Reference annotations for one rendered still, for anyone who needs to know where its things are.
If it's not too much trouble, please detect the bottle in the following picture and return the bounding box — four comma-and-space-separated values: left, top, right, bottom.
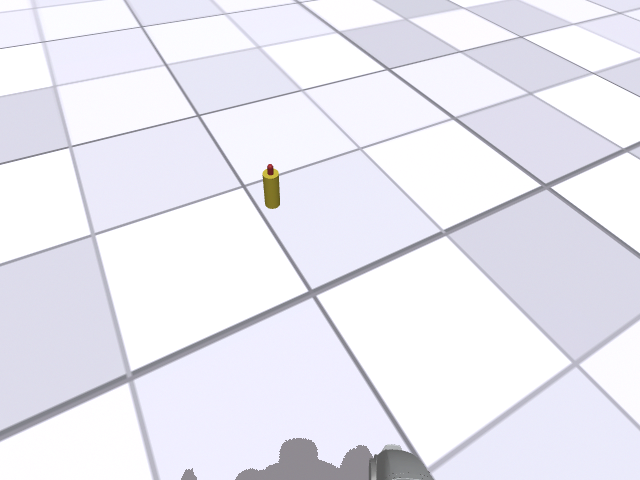
262, 164, 280, 209

